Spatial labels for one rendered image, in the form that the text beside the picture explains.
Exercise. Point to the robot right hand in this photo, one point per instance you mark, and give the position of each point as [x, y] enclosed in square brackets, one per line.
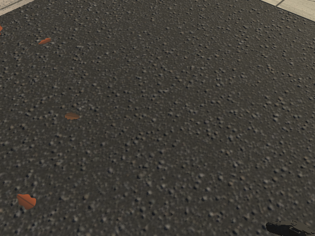
[289, 228]

